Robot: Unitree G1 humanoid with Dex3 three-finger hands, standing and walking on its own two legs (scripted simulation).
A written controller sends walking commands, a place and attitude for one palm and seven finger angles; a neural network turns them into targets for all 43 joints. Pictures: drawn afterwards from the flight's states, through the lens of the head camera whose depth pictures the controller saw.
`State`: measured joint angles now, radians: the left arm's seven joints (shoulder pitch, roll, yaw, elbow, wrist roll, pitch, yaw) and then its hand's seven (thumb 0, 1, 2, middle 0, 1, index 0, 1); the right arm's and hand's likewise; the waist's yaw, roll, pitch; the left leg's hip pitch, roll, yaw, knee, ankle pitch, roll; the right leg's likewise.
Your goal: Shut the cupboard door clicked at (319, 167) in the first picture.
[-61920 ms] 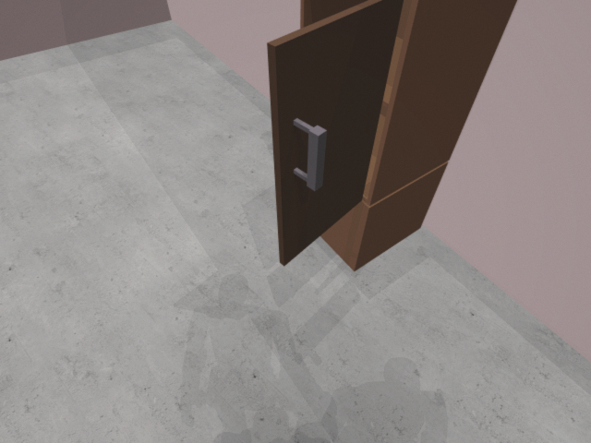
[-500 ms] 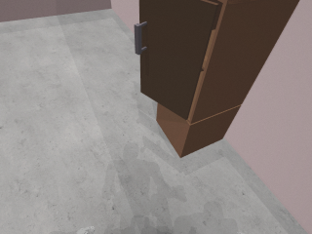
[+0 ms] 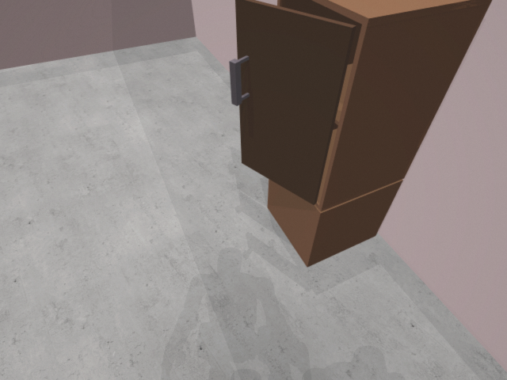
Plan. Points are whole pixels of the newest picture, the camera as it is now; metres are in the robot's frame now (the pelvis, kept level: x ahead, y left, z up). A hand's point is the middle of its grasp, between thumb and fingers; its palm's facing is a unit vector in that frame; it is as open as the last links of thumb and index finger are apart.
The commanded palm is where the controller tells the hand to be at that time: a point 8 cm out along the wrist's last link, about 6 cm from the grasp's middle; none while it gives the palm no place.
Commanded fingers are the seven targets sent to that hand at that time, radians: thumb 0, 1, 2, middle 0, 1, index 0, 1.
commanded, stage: let the arm hang, fingers relaxed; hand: left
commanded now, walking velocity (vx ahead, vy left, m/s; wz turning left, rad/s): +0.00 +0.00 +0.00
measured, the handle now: (240, 80) +0.93 +0.10 +0.03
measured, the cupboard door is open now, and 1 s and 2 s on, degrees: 24 24 24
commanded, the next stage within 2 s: look to check the result in 0.34 s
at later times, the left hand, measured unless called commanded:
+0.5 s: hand out of the picture +0.02 +0.18 -0.17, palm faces +0.00 -0.98 -0.22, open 7.4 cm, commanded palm none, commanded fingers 0.00 0.90 0.90 -0.20 -0.30 -0.20 -0.30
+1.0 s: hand out of the picture +0.05 +0.19 -0.17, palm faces -0.01 -0.97 -0.26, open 7.4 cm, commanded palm none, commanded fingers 0.00 0.90 0.90 -0.20 -0.30 -0.20 -0.30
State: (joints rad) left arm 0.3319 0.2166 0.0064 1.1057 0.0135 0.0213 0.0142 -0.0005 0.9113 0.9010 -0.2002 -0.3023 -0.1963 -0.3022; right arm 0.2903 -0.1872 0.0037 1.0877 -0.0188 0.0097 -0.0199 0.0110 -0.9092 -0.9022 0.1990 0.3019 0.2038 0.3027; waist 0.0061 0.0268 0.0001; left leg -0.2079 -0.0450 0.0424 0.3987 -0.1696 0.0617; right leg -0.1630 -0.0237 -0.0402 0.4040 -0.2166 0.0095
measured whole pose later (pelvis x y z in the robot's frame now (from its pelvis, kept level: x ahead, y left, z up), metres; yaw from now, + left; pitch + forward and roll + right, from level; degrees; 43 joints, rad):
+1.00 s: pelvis +0.02 -0.02 +0.00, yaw +0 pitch -1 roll +0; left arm 0.21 0.25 0.00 1.14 0.01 0.00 0.01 0.00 0.91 0.90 -0.20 -0.30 -0.20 -0.30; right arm 0.19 -0.26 0.00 1.13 -0.02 0.00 -0.02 0.01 -0.90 -0.90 0.20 0.30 0.20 0.30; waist 0.00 0.01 0.02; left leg -0.15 -0.02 0.04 0.35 -0.17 0.03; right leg -0.10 0.01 -0.04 0.33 -0.21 -0.02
